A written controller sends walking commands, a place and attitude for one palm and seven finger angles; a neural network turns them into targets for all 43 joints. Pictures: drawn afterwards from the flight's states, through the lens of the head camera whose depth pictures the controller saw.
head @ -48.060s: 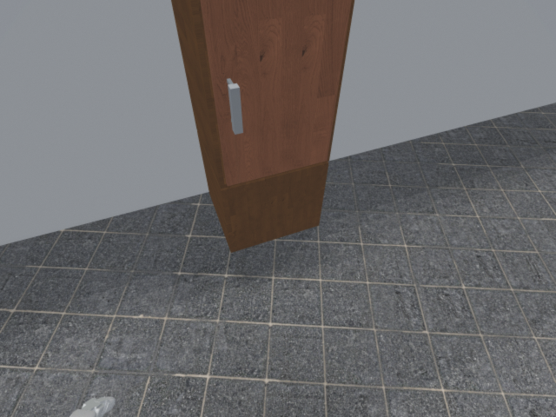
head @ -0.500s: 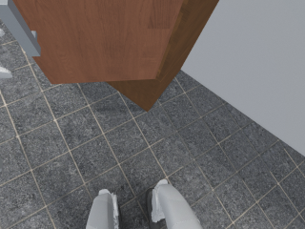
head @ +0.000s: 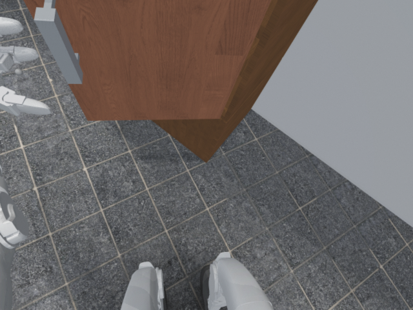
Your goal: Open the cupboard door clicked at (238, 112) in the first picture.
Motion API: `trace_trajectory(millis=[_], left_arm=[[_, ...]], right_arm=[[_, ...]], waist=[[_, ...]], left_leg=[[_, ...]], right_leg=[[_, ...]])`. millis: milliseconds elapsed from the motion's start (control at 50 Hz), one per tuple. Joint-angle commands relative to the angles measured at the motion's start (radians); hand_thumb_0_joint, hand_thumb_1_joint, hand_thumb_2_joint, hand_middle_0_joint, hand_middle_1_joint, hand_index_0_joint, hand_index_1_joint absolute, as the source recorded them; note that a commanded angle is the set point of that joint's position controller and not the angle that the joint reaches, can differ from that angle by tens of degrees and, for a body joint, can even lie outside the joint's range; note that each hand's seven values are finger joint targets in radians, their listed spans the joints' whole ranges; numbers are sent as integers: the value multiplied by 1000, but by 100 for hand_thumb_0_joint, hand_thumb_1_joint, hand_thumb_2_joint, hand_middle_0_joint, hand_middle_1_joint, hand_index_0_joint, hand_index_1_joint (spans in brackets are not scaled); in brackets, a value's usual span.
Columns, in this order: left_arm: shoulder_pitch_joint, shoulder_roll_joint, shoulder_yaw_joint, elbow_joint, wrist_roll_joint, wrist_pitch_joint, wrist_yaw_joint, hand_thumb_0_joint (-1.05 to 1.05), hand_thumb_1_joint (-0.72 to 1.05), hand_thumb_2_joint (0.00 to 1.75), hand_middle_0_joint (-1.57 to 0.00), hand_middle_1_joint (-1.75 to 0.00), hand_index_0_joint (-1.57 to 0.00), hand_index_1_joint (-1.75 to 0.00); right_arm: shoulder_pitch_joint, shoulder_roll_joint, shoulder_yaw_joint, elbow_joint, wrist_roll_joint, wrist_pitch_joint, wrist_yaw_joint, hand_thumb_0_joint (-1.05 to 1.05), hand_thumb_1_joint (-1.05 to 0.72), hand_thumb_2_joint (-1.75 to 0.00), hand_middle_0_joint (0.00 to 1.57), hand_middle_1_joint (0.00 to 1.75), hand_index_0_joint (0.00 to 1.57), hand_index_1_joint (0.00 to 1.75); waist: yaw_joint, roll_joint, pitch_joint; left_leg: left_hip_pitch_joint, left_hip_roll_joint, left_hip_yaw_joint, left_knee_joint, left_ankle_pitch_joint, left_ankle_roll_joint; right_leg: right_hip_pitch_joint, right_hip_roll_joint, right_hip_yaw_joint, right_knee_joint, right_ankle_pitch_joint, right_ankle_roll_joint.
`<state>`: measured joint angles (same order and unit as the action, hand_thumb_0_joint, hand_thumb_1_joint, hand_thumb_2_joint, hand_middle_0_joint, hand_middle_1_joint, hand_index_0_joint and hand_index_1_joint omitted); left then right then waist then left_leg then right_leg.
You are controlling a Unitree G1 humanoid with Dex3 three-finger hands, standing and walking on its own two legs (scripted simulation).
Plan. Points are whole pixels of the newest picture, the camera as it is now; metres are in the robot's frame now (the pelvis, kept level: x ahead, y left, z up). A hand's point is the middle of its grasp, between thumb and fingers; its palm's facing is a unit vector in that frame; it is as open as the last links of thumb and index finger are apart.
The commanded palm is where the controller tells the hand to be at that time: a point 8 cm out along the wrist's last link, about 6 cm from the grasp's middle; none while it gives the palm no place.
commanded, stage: move the hooked fingers beside the handle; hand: left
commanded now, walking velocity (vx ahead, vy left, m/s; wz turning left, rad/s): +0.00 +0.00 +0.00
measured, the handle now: (63, 41) +0.57 +0.22 +0.06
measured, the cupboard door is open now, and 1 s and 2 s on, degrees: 44 44 44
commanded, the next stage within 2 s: slide the fingers in behind the handle in 0.08 s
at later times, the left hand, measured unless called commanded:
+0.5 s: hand (38, 72) +0.51 +0.25 +0.06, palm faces +0.01 -1.00 +0.00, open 14.0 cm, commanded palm +0.50 +0.28 +0.06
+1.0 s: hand (59, 70) +0.51 +0.22 +0.06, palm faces +0.02 -1.00 +0.00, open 14.0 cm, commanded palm +0.50 +0.25 +0.06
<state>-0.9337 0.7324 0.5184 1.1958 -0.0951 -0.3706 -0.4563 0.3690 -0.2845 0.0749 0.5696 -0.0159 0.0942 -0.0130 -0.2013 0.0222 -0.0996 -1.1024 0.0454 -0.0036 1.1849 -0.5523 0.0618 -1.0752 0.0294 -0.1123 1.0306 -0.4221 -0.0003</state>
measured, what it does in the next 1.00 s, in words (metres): stands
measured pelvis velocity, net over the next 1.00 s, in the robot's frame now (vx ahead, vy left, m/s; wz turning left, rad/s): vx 0.00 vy -0.02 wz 0.01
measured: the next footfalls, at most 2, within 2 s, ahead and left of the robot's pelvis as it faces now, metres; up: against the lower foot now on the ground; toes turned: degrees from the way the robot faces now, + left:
none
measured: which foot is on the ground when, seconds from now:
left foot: down 0.00-1.00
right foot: down 0.00-1.00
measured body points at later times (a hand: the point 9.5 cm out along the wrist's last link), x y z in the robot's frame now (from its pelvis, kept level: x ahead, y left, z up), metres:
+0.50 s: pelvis -0.01 -0.01 +0.00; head +0.16 +0.03 +0.41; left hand +0.51 +0.30 +0.06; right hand -0.01 -0.28 -0.10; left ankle -0.01 +0.07 -0.65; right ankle +0.03 -0.13 -0.65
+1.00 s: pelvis +0.00 -0.02 +0.00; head +0.16 +0.02 +0.42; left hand +0.51 +0.27 +0.07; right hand +0.01 -0.28 -0.10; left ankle -0.01 +0.07 -0.65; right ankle +0.03 -0.13 -0.65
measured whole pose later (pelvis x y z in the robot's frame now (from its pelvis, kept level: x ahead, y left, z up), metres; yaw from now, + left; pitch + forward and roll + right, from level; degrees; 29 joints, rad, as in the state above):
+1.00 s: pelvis +0.00 -0.02 +0.00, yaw +0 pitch +26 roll -5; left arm -0.91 0.61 0.45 1.17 -0.11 -0.40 -0.35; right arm 0.37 -0.27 0.07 0.59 -0.01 0.09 0.00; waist -0.19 0.03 -0.11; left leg -1.07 0.05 0.00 1.16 -0.55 0.04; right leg -1.06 0.03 -0.10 1.04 -0.43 -0.02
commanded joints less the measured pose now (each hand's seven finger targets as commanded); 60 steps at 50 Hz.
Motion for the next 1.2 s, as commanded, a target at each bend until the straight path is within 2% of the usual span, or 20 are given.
trace_trajectory(millis=[0,40,100,200,220,260,280,380,460,520,640,680,760,800,840,880,980,1060,1140,1180], left_arm=[[-394,319,30,-223,-12,-60,17,0,-50,30,-30,-120,-30,-120],[-397,337,43,-236,-18,-59,11,0,-50,30,-30,-120,-30,-120],[-389,329,37,-193,-29,-43,-4,0,-50,30,-30,-120,-30,-120],[-414,300,-2,-165,-23,-37,-9,0,-50,30,-30,-120,-30,-120],[-444,260,-30,-185,-31,-46,-10,0,-50,30,-30,-120,-30,-120],[-429,243,-31,-194,-36,-52,-6,0,-50,30,-30,-120,-30,-120],[-421,278,3,-200,-41,-55,-3,0,-50,30,-30,-120,-30,-120],[-397,263,-6,-167,-36,-41,11,0,-50,30,-30,-120,-30,-120],[-441,298,8,-199,-17,-50,45,0,-50,30,-30,-120,-30,-120],[-434,312,34,-260,-21,-77,60,0,-50,30,-30,-120,-30,-120],[-361,231,-4,-242,-33,-61,52,0,-50,30,-30,-120,-30,-120],[-357,180,-40,-224,-38,-39,51,0,-50,30,-30,-120,-30,-120],[-380,187,-32,-210,-38,-39,68,0,-50,30,-30,-120,-30,-120],[-409,144,-63,-241,-35,-61,80,0,-50,30,-30,-120,-30,-120],[-409,160,-37,-277,-37,-94,96,0,-50,30,-30,-120,-30,-120],[-395,156,-30,-265,-38,-104,106,0,-50,30,-30,-120,-30,-120],[-370,136,-53,-178,-18,-66,117,0,-50,30,-30,-120,-30,-120],[-407,182,-14,-277,-16,-99,136,0,-50,30,-30,-120,-30,-120],[-392,105,-54,-294,-35,-127,138,0,-50,30,-30,-120,-30,-120],[-378,70,-77,-252,-35,-107,139,0,-50,30,-30,-120,-30,-120]], right_arm=[[214,-211,-77,-14,0,5,-15,0,-90,-90,20,30,20,30],[215,-214,-77,-17,1,5,-17,0,-90,-90,20,30,20,30],[209,-216,-74,-18,5,4,-20,0,-90,-90,20,30,20,30],[210,-214,-66,-12,8,2,-24,0,-90,-90,20,30,20,30],[212,-210,-67,-11,7,-1,-25,0,-90,-90,20,30,20,30],[218,-212,-73,-4,4,-3,-22,0,-90,-90,20,30,20,30],[221,-215,-74,-2,2,-4,-22,0,-90,-90,20,30,20,30],[214,-207,-70,-9,6,-4,-18,0,-90,-90,20,30,20,30],[209,-203,-66,-15,5,-6,-19,0,-90,-90,20,30,20,30],[212,-203,-72,-19,1,-12,-17,0,-90,-90,20,30,20,30],[212,-197,-78,-11,6,-6,-8,0,-90,-90,20,30,20,30],[213,-194,-79,-11,9,-2,-8,0,-90,-90,20,30,20,30],[211,-191,-78,-12,9,-3,-14,0,-90,-90,20,30,20,30],[207,-184,-81,-8,6,-11,-10,0,-90,-90,20,30,20,30],[212,-185,-86,-2,0,-14,-8,0,-90,-90,20,30,20,30],[210,-184,-86,1,-1,-15,-5,0,-90,-90,20,30,20,30],[203,-181,-81,-8,6,-7,-4,0,-90,-90,20,30,20,30],[204,-180,-86,-14,-1,-14,-4,0,-90,-90,20,30,20,30],[199,-175,-91,-3,-2,-17,3,0,-90,-90,20,30,20,30],[199,-176,-91,2,0,-14,4,0,-90,-90,20,30,20,30]], waist=[[11,277,-545],[14,272,-570],[-2,205,-527],[-12,209,-476],[-23,226,-479],[-18,245,-510],[-10,225,-534],[-4,211,-500],[-5,208,-509],[9,239,-575],[17,233,-574],[3,200,-531],[-4,156,-490],[-7,184,-501],[4,212,-554],[7,181,-562],[0,144,-477],[19,188,-589],[14,206,-586],[1,172,-546]], left_leg=[[561,20,-130,-132,701,-83],[562,20,-131,-133,708,-82],[473,11,-112,-138,594,-57],[440,8,-111,-145,513,-49],[466,8,-117,-146,529,-53],[503,12,-121,-140,563,-59],[488,11,-118,-136,560,-56],[416,2,-94,-135,506,-41],[389,-1,-88,-132,478,-36],[435,0,-89,-126,538,-39],[473,3,-90,-132,603,-45],[453,2,-86,-141,576,-40],[396,-4,-75,-146,518,-32],[420,-5,-77,-143,515,-36],[479,-1,-85,-137,575,-44],[461,-3,-83,-130,577,-43],[368,-12,-63,-141,490,-32],[436,-9,-72,-131,556,-39],[477,-5,-78,-133,596,-48],[451,-6,-75,-138,559,-43]], right_leg=[[119,36,37,-56,252,-28],[143,37,38,-54,266,-29],[184,37,46,-67,264,-24],[145,36,47,-70,216,-26],[128,37,46,-71,216,-28],[110,37,44,-70,221,-27],[137,36,47,-66,234,-27],[177,33,59,-68,246,-25],[202,32,66,-63,246,-24],[225,34,68,-50,288,-30],[230,34,63,-60,325,-25],[227,34,60,-72,318,-21],[248,31,70,-77,315,-20],[228,30,70,-75,299,-22],[221,31,68,-65,319,-25],[240,31,72,-60,333,-25],[259,28,78,-70,310,-20],[281,27,82,-55,349,-24],[264,30,74,-56,358,-26],[250,29,72,-64,337,-22]])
